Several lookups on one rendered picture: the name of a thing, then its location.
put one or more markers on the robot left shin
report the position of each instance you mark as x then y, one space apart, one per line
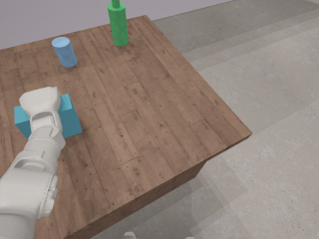
129 234

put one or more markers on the table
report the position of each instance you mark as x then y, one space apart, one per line
149 123

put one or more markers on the robot left upper arm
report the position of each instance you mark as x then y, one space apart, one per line
26 195

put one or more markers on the robot left hand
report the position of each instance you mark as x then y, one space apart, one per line
41 99

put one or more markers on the sponge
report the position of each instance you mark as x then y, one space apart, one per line
67 113

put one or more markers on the left robot forearm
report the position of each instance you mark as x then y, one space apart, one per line
44 145

